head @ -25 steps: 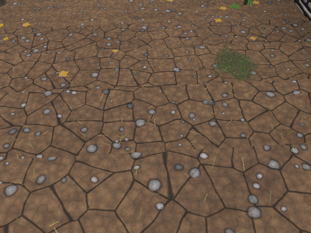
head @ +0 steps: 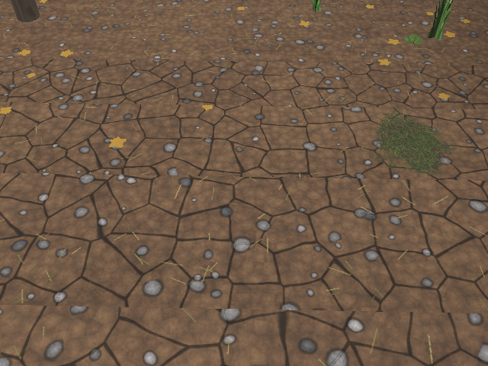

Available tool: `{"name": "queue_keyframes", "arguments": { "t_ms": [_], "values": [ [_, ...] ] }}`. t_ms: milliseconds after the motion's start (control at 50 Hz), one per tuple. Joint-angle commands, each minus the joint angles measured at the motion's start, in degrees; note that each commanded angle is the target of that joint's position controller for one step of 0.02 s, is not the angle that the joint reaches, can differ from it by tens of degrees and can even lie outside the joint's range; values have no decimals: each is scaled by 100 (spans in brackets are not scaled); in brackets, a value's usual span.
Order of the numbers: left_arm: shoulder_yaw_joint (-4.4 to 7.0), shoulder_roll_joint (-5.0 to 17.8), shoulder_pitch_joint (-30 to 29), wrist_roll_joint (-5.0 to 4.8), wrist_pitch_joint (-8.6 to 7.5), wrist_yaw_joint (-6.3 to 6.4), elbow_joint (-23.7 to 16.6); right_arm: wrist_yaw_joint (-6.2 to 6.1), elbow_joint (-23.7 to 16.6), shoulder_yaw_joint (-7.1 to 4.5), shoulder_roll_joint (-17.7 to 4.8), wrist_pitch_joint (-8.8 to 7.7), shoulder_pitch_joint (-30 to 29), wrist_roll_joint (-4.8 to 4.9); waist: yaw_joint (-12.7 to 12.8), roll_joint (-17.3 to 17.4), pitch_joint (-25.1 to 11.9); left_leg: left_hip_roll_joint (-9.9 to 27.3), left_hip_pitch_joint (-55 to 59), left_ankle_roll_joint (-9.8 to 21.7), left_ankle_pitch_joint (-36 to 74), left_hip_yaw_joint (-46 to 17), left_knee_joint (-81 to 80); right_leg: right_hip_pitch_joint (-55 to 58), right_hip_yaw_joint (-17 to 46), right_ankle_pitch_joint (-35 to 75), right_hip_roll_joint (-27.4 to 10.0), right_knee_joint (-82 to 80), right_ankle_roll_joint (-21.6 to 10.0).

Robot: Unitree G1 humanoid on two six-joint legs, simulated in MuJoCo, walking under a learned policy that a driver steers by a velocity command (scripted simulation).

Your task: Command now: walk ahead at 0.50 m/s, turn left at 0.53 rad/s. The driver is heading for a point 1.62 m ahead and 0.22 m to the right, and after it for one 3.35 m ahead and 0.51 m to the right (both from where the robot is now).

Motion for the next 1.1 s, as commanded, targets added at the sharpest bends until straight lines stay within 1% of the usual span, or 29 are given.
{"name": "queue_keyframes", "arguments": {
  "t_ms": [20,60,80,100,120,140,160,180,200,220,260,280,340,440,500,540,560,580,600,620,660,700,780,860,980,1040,1060,1080,1100],
  "values": [
    [211,617,-62,-8,28,43,-208,149,-203,-138,-984,20,191,-1,353,388,965,918,-1682,963,77,-1929,-700,1717,-180,344,73,-783,-10],
    [381,946,915,-89,-23,108,377,150,-183,-121,-1081,132,29,297,787,70,983,659,-1091,577,337,-1766,662,2562,-445,982,-70,-2056,-61],
    [601,1279,2099,-131,-75,141,781,258,-215,-81,-1144,213,-164,244,1386,57,737,649,-1336,192,1216,-1524,1850,3618,-657,958,-326,-2078,-351],
    [736,1392,3506,-60,-176,-16,1175,435,-17,0,-568,142,612,11,1464,-874,-745,8,-2804,-340,838,-735,4382,6239,-25,2988,-1051,187,-1523],
    [763,1723,3179,-84,-130,-162,966,513,68,23,-236,179,1617,-7,886,-1473,-1782,-177,-4309,-516,-467,-78,6165,7262,1396,3303,-1830,598,-2462],
    [678,1309,2951,68,-41,-134,781,475,-185,-35,-565,272,832,16,1303,-739,-1118,45,-5173,-568,-131,73,6358,6676,1688,2305,-1843,112,-2346],
    [699,1270,2268,-11,7,-113,691,346,-583,-14,-537,281,208,43,1269,-701,-470,481,-6222,-622,660,-48,6357,5823,2549,-1886,-2321,-744,-2397],
    [499,580,2215,20,-42,-90,887,178,-558,-1,-482,313,-543,70,1275,78,485,845,-6350,-353,1883,-208,5705,4397,2352,-4293,-1801,-1487,-1987],
    [400,375,1985,-49,-54,-110,883,66,-561,73,-376,343,-419,51,902,-164,734,1387,-5747,-263,2632,-444,4959,3117,2722,-4053,-2202,-1840,-2371],
    [193,-227,1364,50,-202,21,710,34,-556,185,-217,332,-710,-37,612,248,1220,1849,-5262,-128,3749,-675,3074,1965,2286,-3444,-2023,-2368,-2310],
    [268,6,1024,-250,-452,183,696,123,-569,89,-394,313,-1258,-72,729,11,634,1738,-3155,-196,4802,345,498,973,665,-3051,-917,-2557,-1996],
    [284,219,1277,-209,-535,223,927,199,-606,101,-330,350,-1563,-76,824,-329,594,1758,-2633,-176,5145,563,23,779,278,-2720,-700,-2527,-1899],
    [489,1011,1761,-200,-525,109,1188,361,-934,128,-375,411,-2253,49,890,-48,768,1334,-1615,-229,5007,881,-1336,974,33,-1161,-856,-2454,-1801],
    [582,743,2526,-125,-391,92,1675,195,-1209,5,-513,427,-3114,59,1224,-58,852,1210,-2484,-56,4581,698,-2524,3787,66,-585,-1174,-2107,-1613],
    [693,831,2368,-150,-300,127,1675,157,-1281,-183,-707,354,-3235,90,1045,-235,648,896,-1164,153,4064,1148,-2736,3780,-281,517,-1057,-1734,-1370],
    [758,859,2149,-142,-336,123,1457,99,-969,-449,-1249,189,-2057,225,593,92,-461,944,2143,778,5187,976,-2045,2098,-992,1211,-309,-14,-738],
    [507,197,2871,-27,-389,30,1462,92,-607,-417,-1257,206,-604,285,297,1039,-1960,2451,5035,1901,4713,-1143,-2588,77,-1008,-1405,374,1787,-307],
    [553,321,2379,-157,-360,-143,1477,1,-173,-456,-1204,271,755,199,-290,927,-1989,3112,5326,1892,3217,-2693,-3811,-798,-553,-4914,780,2966,-376],
    [668,498,1387,-308,-334,-158,1283,-96,-15,-543,-1237,186,617,74,-347,606,-366,2906,4088,1253,1933,-2277,-4247,-1577,-106,-4572,389,3431,-664],
    [707,573,1103,-313,-370,-29,1284,-149,-108,-554,-1133,130,-251,178,6,624,473,2777,2728,1056,2049,-1588,-4455,-1448,-98,-4097,14,3394,-748],
    [629,294,1417,-85,-372,117,1362,-199,-175,-310,-353,132,-1092,214,633,570,295,2614,1530,1028,2988,-762,-4830,-367,20,-3631,-299,2950,-878],
    [541,-124,1522,-74,-286,142,1407,-191,-262,-264,-164,107,-1399,127,941,353,388,2567,823,932,3366,-207,-5231,137,43,-3347,-307,2721,-777],
    [561,100,1014,-226,-250,-44,1245,-117,6,-342,-313,45,-1026,-135,810,277,566,2478,935,900,4429,888,-5392,-440,27,-1777,-293,1737,-500],
    [498,-19,1026,-141,-221,-234,1159,48,263,-329,-396,150,-653,-361,897,497,608,2235,-7,778,4524,1677,-4965,606,-276,-477,-104,2279,-383],
    [668,411,271,-90,-314,-83,542,-116,384,-301,-734,20,-417,-216,824,482,868,2621,1781,569,5864,1684,-3949,-83,-476,-2361,29,1922,-592],
    [916,784,1654,-289,-457,36,835,-82,153,-513,-1388,81,-978,-197,1544,451,401,2291,853,299,7791,2306,-1827,2596,-1299,-2570,852,1203,-676],
    [1091,1208,1639,-282,-537,210,820,-18,364,-527,-1244,79,-433,-52,1275,49,207,2046,416,228,6712,2246,-740,3235,-1129,-2163,1024,131,-988],
    [1135,1372,2288,-166,-517,425,897,74,268,-370,-624,66,26,-273,1292,-1025,-775,1346,-1191,-397,3339,1994,1412,5240,844,-177,38,263,-2339],
    [1052,1309,3198,-31,-519,425,1218,261,-13,-269,-323,-28,-428,-105,1626,-700,-1231,698,-2401,-594,286,1176,2736,6009,2630,1366,-883,-421,-3165]
  ]
}}
Velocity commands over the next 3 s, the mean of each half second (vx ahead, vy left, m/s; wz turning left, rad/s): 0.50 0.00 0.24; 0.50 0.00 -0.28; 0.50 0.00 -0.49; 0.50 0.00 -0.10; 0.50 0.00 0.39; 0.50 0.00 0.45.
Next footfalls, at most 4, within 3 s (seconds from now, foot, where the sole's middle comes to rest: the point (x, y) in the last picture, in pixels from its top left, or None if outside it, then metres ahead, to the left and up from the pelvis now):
0.08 right None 0.18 -0.15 -0.87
0.52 left None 0.48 0.11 -0.87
1.04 right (263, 338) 0.65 -0.13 -0.87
1.48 left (201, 283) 0.98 0.04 -1.04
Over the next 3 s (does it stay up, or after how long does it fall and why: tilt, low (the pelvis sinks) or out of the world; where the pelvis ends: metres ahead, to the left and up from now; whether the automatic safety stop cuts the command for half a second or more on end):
stays up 1.63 -0.27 -0.45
